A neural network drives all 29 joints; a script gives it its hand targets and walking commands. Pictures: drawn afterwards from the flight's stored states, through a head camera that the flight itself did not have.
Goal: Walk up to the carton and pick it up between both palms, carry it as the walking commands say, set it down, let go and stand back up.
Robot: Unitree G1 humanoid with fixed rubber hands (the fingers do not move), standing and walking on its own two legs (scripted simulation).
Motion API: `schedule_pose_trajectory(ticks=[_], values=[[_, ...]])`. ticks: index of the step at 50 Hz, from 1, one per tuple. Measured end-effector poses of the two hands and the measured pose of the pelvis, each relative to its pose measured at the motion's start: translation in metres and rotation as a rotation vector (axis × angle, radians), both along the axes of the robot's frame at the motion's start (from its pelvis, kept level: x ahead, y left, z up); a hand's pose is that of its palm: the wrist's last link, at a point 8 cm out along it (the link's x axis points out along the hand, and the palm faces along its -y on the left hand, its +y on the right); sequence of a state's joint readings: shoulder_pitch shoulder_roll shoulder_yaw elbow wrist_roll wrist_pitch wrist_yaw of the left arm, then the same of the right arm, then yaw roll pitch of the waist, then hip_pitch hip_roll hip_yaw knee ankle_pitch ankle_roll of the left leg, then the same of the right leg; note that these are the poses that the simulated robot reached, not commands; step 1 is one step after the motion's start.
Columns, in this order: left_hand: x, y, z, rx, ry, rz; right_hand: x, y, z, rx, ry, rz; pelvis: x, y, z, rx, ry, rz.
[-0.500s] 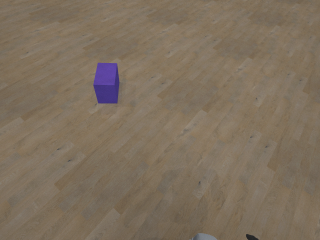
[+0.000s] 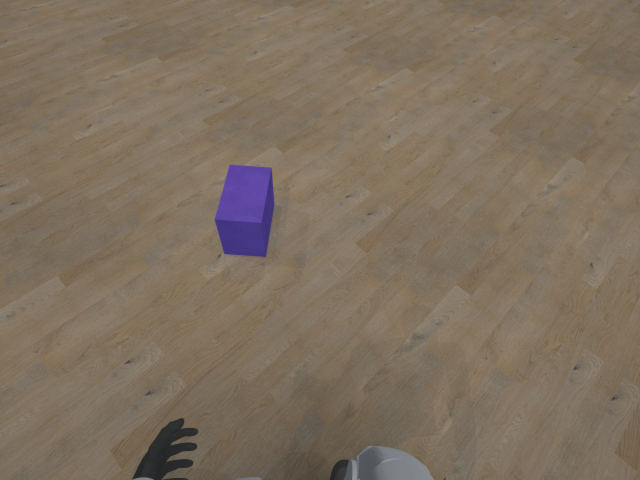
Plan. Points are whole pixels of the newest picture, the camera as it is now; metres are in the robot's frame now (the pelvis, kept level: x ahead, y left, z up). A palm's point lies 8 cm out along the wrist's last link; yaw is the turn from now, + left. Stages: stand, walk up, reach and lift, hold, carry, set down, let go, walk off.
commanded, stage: walk up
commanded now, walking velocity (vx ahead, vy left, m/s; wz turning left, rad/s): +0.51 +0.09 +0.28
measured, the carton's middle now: (247, 211) +1.03 +0.12 -0.65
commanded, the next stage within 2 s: none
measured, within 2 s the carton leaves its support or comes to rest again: neither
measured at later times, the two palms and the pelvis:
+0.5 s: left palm (80, 403) +0.26 +0.32 -0.13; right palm (369, 282) +0.41 -0.13 -0.13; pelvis +0.31 +0.09 +0.01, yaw +2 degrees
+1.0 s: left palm (142, 201) +0.61 +0.27 -0.11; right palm (385, 218) +0.55 -0.19 -0.14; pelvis +0.56 +0.04 +0.02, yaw +5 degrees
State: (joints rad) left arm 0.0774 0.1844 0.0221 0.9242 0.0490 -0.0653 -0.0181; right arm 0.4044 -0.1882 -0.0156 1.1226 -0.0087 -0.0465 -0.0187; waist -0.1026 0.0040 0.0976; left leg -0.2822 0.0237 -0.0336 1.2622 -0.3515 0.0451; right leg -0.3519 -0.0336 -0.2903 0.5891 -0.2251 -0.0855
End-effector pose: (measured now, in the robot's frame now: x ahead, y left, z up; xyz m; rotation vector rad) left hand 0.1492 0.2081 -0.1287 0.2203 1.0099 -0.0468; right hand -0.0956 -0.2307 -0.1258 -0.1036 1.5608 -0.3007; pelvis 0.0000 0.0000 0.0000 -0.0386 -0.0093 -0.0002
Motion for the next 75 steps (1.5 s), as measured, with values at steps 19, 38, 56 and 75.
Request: schedule_pose_trajectory(ticks=[19,38,56,75], values=[[-0.013,0.071,-0.002,0.033,0.538,0.408,0.465,0.079,-0.018,0.109,-0.385,0.329,0.256,0.068,-0.006,0.039,0.036,0.05],[0.417,0.1,0.028,0.023,0.059,0.15,0.503,0.063,0.016,0.027,-0.091,0.095,0.455,0.07,0.025,0.018,0.011,0.065],[0.42,0.084,0.034,0.107,0.312,0.345,0.725,0.049,-0.002,0.097,-0.182,0.245,0.587,0.054,0.03,0.093,0.005,0.076],[0.428,0.154,-0.003,-0.016,0.408,0.39,0.81,0.158,0.023,0.017,-0.327,0.319,0.612,0.142,0.025,-0.014,0.015,0.121]])
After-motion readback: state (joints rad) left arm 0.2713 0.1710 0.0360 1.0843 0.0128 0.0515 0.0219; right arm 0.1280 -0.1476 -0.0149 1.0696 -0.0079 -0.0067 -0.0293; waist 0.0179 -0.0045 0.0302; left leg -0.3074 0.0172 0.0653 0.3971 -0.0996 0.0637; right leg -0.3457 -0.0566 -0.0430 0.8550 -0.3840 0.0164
